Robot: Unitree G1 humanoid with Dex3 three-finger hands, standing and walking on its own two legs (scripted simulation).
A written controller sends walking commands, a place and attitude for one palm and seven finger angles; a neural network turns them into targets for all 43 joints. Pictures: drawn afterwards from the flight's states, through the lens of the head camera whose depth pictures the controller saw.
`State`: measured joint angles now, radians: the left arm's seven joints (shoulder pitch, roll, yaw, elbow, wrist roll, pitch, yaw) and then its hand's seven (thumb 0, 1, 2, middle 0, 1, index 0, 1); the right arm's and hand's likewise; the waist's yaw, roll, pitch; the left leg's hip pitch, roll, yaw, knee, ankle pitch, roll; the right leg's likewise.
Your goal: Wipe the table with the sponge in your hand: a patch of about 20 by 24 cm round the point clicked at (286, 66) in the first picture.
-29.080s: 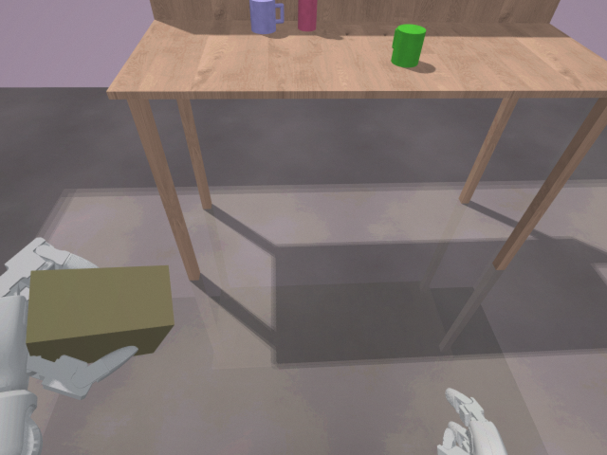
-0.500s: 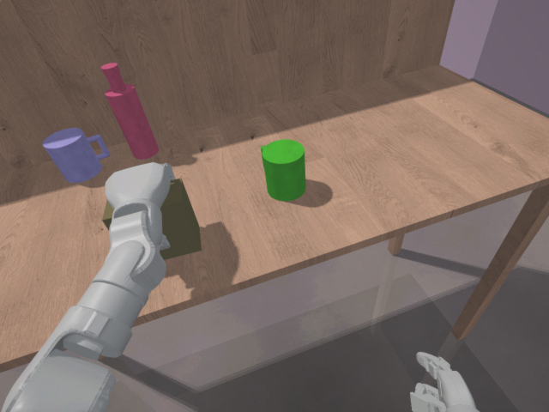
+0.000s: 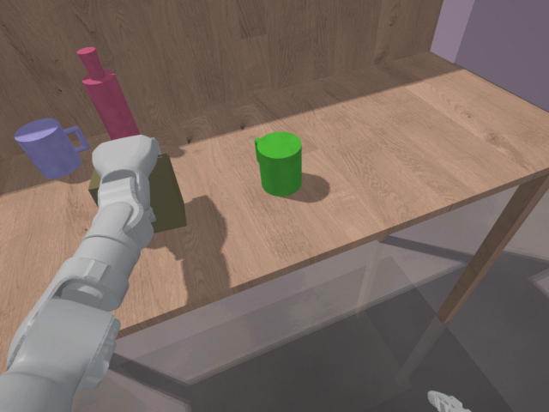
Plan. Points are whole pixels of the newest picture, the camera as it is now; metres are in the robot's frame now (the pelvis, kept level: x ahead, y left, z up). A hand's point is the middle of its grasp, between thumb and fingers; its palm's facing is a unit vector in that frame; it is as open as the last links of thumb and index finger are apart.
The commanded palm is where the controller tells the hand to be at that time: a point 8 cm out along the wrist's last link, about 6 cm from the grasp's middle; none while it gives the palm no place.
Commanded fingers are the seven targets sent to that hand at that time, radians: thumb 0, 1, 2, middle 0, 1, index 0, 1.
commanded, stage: wipe forward along the third lane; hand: left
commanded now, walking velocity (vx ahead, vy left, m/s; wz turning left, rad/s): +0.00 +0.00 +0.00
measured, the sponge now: (145, 205) +0.42 +0.24 +0.09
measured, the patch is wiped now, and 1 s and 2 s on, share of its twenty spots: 0.90 0.95 0.95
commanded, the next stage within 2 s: wipe back along the third lane in 0.26 s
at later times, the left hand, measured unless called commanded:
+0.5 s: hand (135, 172) +0.46 +0.26 +0.13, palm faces -0.02 -0.01 -1.00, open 10.3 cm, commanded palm +0.42 +0.24 +0.16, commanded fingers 0.00 0.10 1.30 -1.20 -1.60 -1.20 -1.60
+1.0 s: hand (135, 187) +0.42 +0.25 +0.13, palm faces +0.07 -0.03 -1.00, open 10.3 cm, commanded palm +0.37 +0.23 +0.16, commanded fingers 0.00 0.10 1.30 -1.20 -1.60 -1.20 -1.60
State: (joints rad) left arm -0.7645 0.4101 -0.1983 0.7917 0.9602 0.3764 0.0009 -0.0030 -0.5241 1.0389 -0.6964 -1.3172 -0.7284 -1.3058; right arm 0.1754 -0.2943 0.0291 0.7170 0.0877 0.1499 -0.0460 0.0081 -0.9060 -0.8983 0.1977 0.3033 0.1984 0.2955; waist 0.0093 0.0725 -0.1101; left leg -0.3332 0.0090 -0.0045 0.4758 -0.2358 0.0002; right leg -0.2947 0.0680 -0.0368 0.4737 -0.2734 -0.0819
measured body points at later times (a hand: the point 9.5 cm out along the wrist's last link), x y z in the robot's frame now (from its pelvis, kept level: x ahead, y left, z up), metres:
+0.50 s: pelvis +0.01 +0.03 +0.00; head +0.03 +0.01 +0.45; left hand +0.45 +0.26 +0.18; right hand +0.13 -0.22 -0.13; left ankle +0.00 +0.13 -0.74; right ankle -0.02 -0.06 -0.74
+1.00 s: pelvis +0.03 +0.04 +0.00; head +0.02 +0.01 +0.45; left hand +0.41 +0.24 +0.18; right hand +0.26 -0.16 -0.09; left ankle +0.00 +0.13 -0.74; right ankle -0.02 -0.06 -0.74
